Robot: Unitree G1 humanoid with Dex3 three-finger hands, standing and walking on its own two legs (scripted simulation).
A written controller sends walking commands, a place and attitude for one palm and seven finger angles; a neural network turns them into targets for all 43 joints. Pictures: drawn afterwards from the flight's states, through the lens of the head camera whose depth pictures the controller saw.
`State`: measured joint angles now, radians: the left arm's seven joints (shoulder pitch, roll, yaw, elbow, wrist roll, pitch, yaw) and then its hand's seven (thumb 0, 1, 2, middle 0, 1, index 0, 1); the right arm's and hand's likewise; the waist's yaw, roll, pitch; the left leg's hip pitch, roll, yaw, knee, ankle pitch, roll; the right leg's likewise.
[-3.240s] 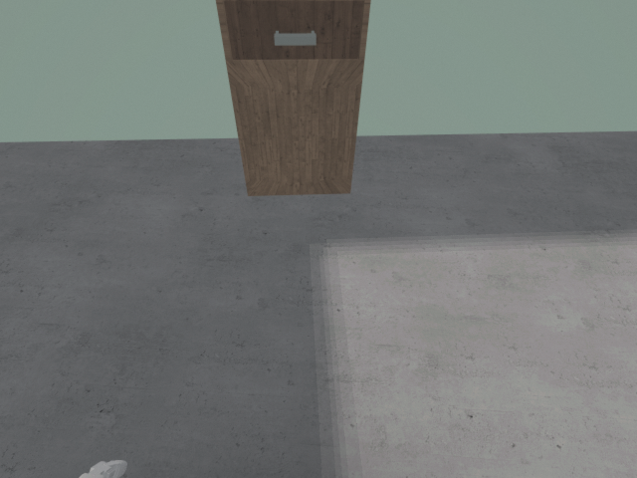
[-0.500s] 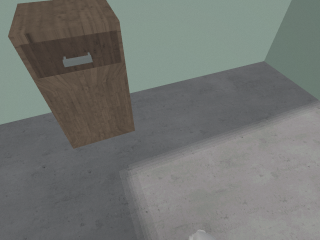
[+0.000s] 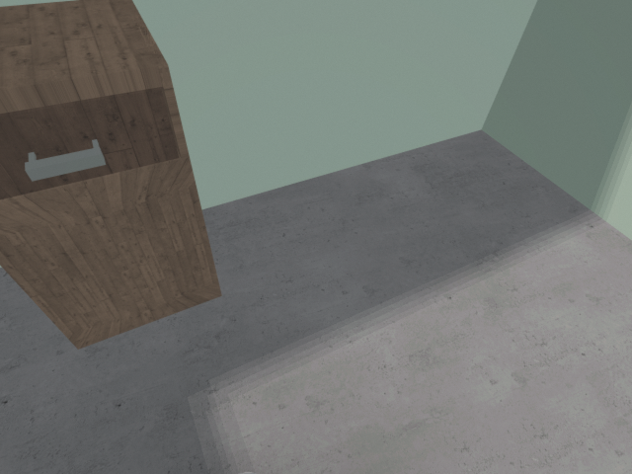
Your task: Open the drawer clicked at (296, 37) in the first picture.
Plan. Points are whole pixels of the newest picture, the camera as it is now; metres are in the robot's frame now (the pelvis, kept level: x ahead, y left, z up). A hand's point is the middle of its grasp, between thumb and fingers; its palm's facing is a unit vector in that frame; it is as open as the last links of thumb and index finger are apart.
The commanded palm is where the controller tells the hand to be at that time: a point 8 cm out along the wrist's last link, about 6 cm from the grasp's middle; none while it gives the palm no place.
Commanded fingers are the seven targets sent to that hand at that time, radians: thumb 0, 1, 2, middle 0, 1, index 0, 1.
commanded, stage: turn to face it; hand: left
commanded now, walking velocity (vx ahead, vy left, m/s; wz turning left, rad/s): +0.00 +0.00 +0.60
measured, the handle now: (65, 157) +0.67 +0.56 -0.03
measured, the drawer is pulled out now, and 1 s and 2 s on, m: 0.00 0.00 0.00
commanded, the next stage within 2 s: take the last steps up to it in 0.72 s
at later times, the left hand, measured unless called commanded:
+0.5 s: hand out of the picture +0.11 +0.19 -0.14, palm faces +0.29 -0.91 -0.28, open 7.4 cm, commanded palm none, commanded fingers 0.00 0.90 0.90 -0.20 -0.30 -0.20 -0.30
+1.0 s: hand out of the picture -0.06 +0.18 -0.17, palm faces +0.50 -0.83 -0.24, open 7.4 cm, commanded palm none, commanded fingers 0.00 0.90 0.90 -0.20 -0.30 -0.20 -0.30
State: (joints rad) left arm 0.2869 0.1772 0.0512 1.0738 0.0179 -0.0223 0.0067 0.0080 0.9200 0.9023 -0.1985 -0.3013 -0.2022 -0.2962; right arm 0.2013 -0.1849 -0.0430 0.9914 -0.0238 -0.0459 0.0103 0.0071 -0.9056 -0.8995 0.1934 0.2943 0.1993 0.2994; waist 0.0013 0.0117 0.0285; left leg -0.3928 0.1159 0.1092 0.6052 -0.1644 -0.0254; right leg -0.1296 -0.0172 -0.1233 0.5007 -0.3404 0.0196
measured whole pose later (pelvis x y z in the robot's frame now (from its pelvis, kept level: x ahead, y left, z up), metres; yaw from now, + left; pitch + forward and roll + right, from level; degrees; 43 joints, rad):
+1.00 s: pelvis +0.04 -0.01 +0.01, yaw +27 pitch -1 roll +0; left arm 0.29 0.26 0.06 1.03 0.02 0.05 0.00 0.01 0.91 0.90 -0.20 -0.30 -0.20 -0.30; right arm 0.14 -0.19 -0.02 0.95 -0.03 0.00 0.00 0.01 -0.90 -0.90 0.20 0.29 0.20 0.30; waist 0.05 -0.03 0.06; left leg -0.19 0.03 0.06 0.50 -0.30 0.01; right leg -0.41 -0.10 -0.08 0.98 -0.45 0.05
